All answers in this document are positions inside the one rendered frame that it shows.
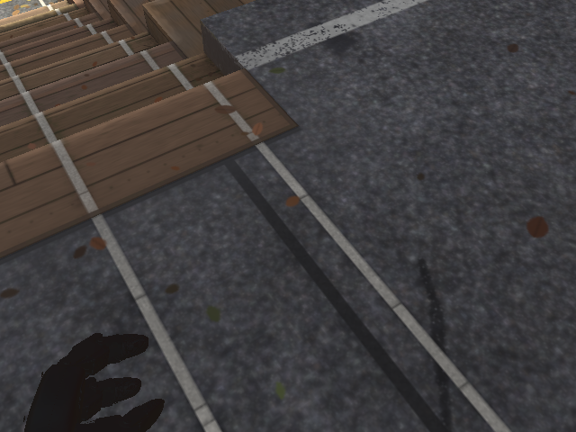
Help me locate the stairs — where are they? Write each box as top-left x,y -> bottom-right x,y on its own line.
0,0 -> 224,163

